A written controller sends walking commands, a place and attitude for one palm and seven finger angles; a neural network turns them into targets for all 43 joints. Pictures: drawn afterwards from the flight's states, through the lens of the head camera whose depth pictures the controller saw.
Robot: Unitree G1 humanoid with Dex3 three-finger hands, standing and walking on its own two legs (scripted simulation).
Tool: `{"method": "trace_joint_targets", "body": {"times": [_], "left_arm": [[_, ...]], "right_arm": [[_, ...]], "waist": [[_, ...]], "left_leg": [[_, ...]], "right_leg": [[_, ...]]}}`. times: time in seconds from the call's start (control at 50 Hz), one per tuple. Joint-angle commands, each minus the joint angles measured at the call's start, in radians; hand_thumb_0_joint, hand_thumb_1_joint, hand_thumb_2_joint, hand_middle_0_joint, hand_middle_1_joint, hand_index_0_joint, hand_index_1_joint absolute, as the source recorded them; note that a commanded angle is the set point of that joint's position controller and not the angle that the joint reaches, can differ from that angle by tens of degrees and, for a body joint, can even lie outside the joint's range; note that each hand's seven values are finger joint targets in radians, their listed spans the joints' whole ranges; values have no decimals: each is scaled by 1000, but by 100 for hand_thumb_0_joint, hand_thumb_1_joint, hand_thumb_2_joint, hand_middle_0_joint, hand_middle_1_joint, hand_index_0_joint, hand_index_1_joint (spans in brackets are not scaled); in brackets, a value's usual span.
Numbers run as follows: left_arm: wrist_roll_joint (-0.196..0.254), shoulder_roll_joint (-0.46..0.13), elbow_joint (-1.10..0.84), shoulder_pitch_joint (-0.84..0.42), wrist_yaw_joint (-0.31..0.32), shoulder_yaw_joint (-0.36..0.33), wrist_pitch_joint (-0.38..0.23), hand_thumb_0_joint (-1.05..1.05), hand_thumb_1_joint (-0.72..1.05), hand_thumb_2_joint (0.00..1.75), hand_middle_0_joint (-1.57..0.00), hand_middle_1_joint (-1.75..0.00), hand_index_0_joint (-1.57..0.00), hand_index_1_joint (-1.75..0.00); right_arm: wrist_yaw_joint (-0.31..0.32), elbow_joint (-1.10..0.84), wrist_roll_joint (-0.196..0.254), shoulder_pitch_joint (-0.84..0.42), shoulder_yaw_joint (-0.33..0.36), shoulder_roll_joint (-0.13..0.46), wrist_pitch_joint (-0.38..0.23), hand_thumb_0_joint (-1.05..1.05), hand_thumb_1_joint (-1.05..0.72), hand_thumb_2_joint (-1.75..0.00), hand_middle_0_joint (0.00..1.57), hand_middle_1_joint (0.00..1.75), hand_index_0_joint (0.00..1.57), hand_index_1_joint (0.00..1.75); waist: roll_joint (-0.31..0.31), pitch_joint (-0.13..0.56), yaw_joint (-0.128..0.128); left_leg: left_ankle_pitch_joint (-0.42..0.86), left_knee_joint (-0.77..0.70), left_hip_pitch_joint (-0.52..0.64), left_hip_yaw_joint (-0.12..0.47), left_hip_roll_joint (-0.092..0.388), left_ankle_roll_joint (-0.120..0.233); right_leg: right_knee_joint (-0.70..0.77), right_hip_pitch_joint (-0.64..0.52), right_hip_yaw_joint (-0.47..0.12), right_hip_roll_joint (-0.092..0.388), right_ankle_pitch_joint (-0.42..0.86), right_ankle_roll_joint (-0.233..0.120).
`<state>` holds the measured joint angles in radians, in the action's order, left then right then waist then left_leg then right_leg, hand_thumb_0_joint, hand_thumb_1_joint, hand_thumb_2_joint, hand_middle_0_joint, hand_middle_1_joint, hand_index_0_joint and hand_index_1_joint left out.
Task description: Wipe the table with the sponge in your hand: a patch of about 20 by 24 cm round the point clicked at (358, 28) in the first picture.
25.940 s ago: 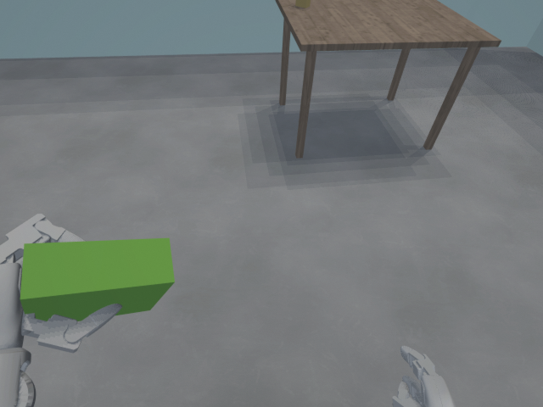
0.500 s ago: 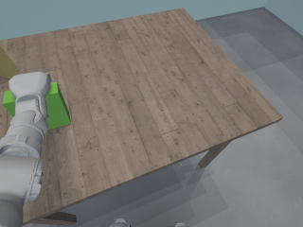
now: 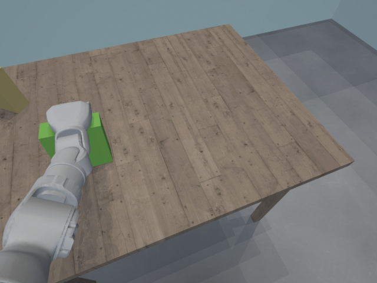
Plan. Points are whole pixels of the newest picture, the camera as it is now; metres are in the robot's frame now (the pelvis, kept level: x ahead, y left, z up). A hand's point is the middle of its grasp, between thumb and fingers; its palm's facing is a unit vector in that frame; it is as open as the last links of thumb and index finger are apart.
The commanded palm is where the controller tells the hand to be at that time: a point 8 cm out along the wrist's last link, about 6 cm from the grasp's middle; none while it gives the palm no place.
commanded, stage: wipe back along the middle lane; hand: left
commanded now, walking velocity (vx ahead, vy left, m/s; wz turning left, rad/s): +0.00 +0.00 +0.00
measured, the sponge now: (82, 150) +0.43 +0.27 -0.03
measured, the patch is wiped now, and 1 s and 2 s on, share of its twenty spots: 0.45 0.60 0.90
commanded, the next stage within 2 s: none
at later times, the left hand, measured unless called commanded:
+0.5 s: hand (83, 144) +0.41 +0.25 +0.02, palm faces -0.09 +0.02 -1.00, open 9.7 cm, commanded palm +0.37 +0.23 +0.06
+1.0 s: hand (86, 166) +0.36 +0.23 +0.02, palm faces -0.04 +0.00 -1.00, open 9.7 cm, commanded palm +0.31 +0.20 +0.05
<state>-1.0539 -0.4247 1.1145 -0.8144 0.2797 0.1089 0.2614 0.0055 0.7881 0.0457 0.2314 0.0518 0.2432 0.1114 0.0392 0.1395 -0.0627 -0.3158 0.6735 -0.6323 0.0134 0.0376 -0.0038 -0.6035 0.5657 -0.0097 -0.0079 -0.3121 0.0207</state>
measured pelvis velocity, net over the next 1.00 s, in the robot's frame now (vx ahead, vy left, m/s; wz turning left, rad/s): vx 0.00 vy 0.00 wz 0.01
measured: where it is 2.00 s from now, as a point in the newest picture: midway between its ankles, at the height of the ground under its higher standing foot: outside the picture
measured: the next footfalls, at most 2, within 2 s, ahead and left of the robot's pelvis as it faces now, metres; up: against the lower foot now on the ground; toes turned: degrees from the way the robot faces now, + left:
none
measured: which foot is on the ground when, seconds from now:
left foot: down 0.00-1.00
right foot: down 0.00-1.00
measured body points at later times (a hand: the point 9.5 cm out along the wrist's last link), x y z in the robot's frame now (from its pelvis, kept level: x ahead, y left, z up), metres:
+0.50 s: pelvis +0.00 +0.00 +0.00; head +0.05 -0.01 +0.45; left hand +0.41 +0.24 +0.08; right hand +0.10 -0.27 -0.13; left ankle +0.00 +0.12 -0.72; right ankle -0.02 -0.14 -0.72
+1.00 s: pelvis +0.00 +0.00 +0.01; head +0.01 -0.01 +0.46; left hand +0.36 +0.22 +0.08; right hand +0.17 -0.24 -0.11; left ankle +0.00 +0.12 -0.72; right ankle -0.02 -0.14 -0.72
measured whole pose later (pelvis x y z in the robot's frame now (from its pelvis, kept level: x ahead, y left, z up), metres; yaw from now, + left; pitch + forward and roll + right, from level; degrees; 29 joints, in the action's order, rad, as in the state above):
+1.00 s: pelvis +0.00 +0.00 +0.01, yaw +1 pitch +8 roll -1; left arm -1.03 -0.25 0.73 -0.46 0.31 0.25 0.42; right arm 0.01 0.70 0.07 0.12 0.02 0.23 0.17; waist 0.04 0.15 0.03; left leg -0.31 0.63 -0.47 0.01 0.02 -0.01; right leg -0.60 0.42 -0.01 0.01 -0.32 0.01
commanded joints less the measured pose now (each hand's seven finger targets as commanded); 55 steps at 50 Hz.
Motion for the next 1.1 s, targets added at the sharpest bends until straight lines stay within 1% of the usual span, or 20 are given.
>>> {"method": "trace_joint_targets", "body": {"times": [0.0, 0.06, 0.1, 0.12, 0.14, 0.2, 0.24, 0.3, 0.38, 0.4, 0.48, 0.6, 0.72, 0.84, 0.88, 0.94, 0.96, 1.02, 1.04, 1.08], "left_arm": [[-13, -116, -136, -335, 9, -3, -7, 0, 10, 130, -120, -160, -120, -160], [2, -87, -158, -249, 4, -1, -12, 0, 10, 130, -120, -160, -120, -160], [-6, -114, -158, -200, 6, -25, -6, 0, 10, 130, -120, -160, -120, -160], [-7, -94, -161, -179, 6, -9, -1, 0, 10, 130, -120, -160, -120, -160], [0, -103, -178, -180, 10, -33, -3, 0, 10, 130, -120, -160, -120, -160], [-5, -77, -152, -149, 16, 1, 21, 0, 10, 130, -120, -160, -120, -160], [5, -108, -145, -145, 17, -32, 28, 0, 10, 130, -120, -160, -120, -160], [-4, -79, -159, -96, 9, 1, 35, 0, 10, 130, -120, -160, -120, -160], [-4, -64, -150, -55, 2, 11, 37, 0, 10, 130, -120, -160, -120, -160], [-3, -28, -170, -63, 0, 41, 37, 0, 10, 130, -120, -160, -120, -160], [7, -4, -220, -3, 4, 40, 38, 0, 10, 130, -120, -160, -120, -160], [20, 56, -268, 34, 12, 82, 74, 0, 10, 130, -120, -160, -120, -160], [25, 123, -331, 118, 11, 128, 110, 0, 10, 130, -120, -160, -120, -160], [37, 67, -394, 179, 2, 80, 146, 0, 10, 130, -120, -160, -120, -160], [28, 109, -414, 166, -5, 128, 150, 0, 10, 130, -120, -160, -120, -160], [23, 107, -435, 230, -7, 116, 150, 0, 10, 130, -120, -160, -120, -160], [30, 154, -457, 240, -11, 161, 151, 0, 10, 130, -120, -160, -120, -160], [23, 163, -468, 218, -12, 174, 157, 0, 10, 130, -120, -160, -120, -160], [25, 130, -471, 233, -11, 140, 161, 0, 10, 130, -120, -160, -120, -160], [27, 188, -492, 228, -15, 195, 161, 0, 10, 130, -120, -160, -120, -160]], "right_arm": [[11, -71, -3, 61, 47, 156, -12, 0, -90, -90, 20, 30, 20, 30], [8, -84, -4, 48, 48, 155, -3, 0, -90, -90, 20, 30, 20, 30], [7, -89, -1, 37, 48, 156, 4, 0, -90, -90, 20, 30, 20, 30], [8, -98, 1, 26, 44, 154, 8, 0, -90, -90, 20, 30, 20, 30], [9, -97, 3, 14, 46, 154, 6, 0, -90, -90, 20, 30, 20, 30], [10, -102, 7, 4, 41, 154, 11, 0, -90, -90, 20, 30, 20, 30], [13, -100, 9, -11, 36, 159, 11, 0, -90, -90, 20, 30, 20, 30], [13, -115, 10, -16, 36, 154, 13, 0, -90, -90, 20, 30, 20, 30], [17, -128, 12, -27, 31, 154, 16, 0, -90, -90, 20, 30, 20, 30], [18, -135, 12, -36, 31, 150, 16, 0, -90, -90, 20, 30, 20, 30], [15, -148, 11, -47, 36, 143, 17, 0, -90, -90, 20, 30, 20, 30], [15, -160, 18, -96, 30, 135, 20, 0, -90, -90, 20, 30, 20, 30], [10, -176, 19, -138, 26, 129, 24, 0, -90, -90, 20, 30, 20, 30], [20, -194, 24, -183, 15, 134, 27, 0, -90, -90, 20, 30, 20, 30], [21, -202, 26, -189, 10, 126, 28, 0, -90, -90, 20, 30, 20, 30], [17, -210, 25, -202, 11, 126, 23, 0, -90, -90, 20, 30, 20, 30], [16, -222, 27, -209, 7, 119, 22, 0, -90, -90, 20, 30, 20, 30], [17, -217, 27, -220, 7, 119, 20, 0, -90, -90, 20, 30, 20, 30], [19, -217, 26, -227, 8, 125, 21, 0, -90, -90, 20, 30, 20, 30], [17, -223, 28, -233, 7, 115, 21, 0, -90, -90, 20, 30, 20, 30]], "waist": [[-8, 361, -22], [-23, 367, -5], [-58, 358, 8], [-69, 343, 9], [-52, 336, 14], [-81, 268, 9], [-86, 259, 18], [-83, 280, 28], [-92, 238, 32], [-82, 238, 28], [-67, 271, 46], [-76, 214, 51], [-89, 217, 64], [-116, 188, 87], [-93, 164, 78], [-86, 174, 96], [-79, 172, 92], [-97, 158, 84], [-90, 157, 96], [-95, 157, 84]], "left_leg": [[403, -28, 315, -21, -20, 31], [433, -24, 322, -24, -21, 33], [425, -30, 299, -30, -25, 34], [412, -37, 286, -32, -29, 34], [418, -39, 286, -32, -29, 34], [354, -55, 266, -34, -31, 36], [334, -64, 251, -34, -34, 36], [332, -64, 266, -36, -35, 35], [299, -73, 253, -34, -36, 34], [298, -74, 262, -35, -35, 33], [334, -67, 294, -35, -32, 32], [300, -88, 302, -24, -29, 27], [331, -86, 322, -19, -28, 24], [285, -107, 309, -16, -39, 25], [273, -109, 318, -15, -39, 24], [284, -108, 328, -9, -39, 20], [280, -106, 331, -14, -41, 22], [260, -107, 333, -13, -41, 24], [249, -113, 328, -6, -42, 21], [260, -103, 337, -13, -42, 24]], "right_leg": [[35, -117, 45, -29, 436, -62], [35, -148, 45, -30, 474, -63], [38, -180, 36, -25, 501, -61], [41, -187, 38, -24, 501, -61], [38, -190, 35, -22, 508, -63], [57, -168, 41, -22, 444, -60], [60, -182, 34, -19, 431, -62], [58, -189, 38, -18, 424, -62], [64, -168, 42, -19, 375, -65], [65, -158, 43, -19, 366, -65], [58, -175, 44, -23, 391, -71], [68, -150, 55, -26, 320, -75], [59, -167, 58, -26, 347, -79], [75, -210, 48, -21, 323, -79], [74, -184, 56, -22, 291, -80], [69, -191, 51, -26, 290, -87], [67, -192, 55, -25, 290, -85], [70, -177, 53, -25, 271, -84], [75, -181, 45, -27, 256, -88], [68, -180, 52, -24, 278, -85]]}}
